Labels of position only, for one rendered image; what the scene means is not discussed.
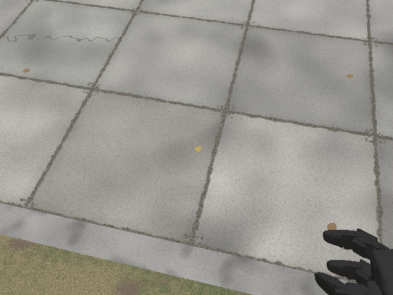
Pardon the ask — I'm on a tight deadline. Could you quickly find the right robot hand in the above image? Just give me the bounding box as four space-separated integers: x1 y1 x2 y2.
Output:
314 229 393 295

